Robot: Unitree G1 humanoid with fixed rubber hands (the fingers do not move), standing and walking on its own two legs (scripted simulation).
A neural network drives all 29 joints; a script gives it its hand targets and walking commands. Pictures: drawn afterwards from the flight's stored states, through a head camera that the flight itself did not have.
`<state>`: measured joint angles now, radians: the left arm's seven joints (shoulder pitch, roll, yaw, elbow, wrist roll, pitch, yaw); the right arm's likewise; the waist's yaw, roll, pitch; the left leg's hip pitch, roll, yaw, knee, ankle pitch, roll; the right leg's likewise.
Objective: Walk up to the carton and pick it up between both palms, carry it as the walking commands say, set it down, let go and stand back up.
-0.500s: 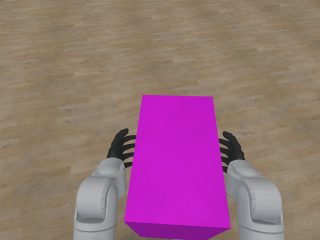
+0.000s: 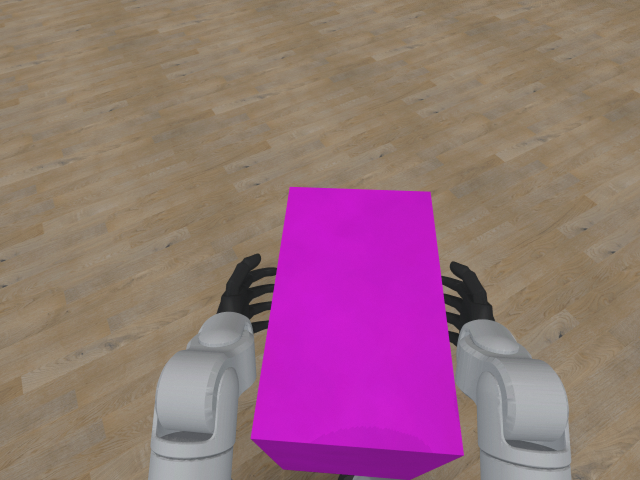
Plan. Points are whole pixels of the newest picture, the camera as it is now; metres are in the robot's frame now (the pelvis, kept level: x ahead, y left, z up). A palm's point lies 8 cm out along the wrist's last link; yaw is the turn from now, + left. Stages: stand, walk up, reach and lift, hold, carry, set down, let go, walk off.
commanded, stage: carry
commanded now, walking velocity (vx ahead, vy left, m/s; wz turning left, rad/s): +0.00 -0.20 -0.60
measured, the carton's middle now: (352, 339) +0.29 -0.02 +0.00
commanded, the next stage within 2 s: none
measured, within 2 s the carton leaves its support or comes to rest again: neither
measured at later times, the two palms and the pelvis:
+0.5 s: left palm (509, 376) +0.22 -0.17 +0.07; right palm out of the picture +0.15 -0.41 +0.06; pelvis -0.07 -0.20 +0.00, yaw -16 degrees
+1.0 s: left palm out of the picture +0.11 -0.41 +0.08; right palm out of the picture -0.04 -0.62 +0.07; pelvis -0.18 -0.36 -0.01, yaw -32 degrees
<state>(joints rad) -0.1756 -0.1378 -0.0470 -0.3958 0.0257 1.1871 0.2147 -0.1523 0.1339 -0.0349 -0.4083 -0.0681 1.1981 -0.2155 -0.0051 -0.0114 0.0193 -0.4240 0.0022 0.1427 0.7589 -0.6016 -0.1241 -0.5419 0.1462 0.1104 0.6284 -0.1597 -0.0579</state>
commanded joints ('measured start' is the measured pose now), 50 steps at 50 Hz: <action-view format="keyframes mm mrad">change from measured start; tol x64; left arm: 1 -279 -985 -446 -254 -249 -56 -132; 50 -329 -991 -442 -194 -257 -20 -133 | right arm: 1 -437 1040 609 -302 396 -84 152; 50 -564 1040 634 -250 411 -49 154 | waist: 1 -17 -79 -544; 50 20 -225 -441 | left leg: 1 607 223 -161 -450 371 160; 13 345 430 130 -160 928 112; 19 -228 98 -5 470 -304 -3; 40 376 419 100 -200 994 135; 50 -177 89 -87 430 -126 19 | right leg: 1 36 -119 182 -89 178 27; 5 -244 -191 -39 668 -257 98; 14 67 -175 -235 101 -239 107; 19 416 -389 477 -135 864 -97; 35 -202 -197 -33 666 -245 96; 43 82 -146 -216 87 -249 98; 50 451 -279 410 -75 782 -93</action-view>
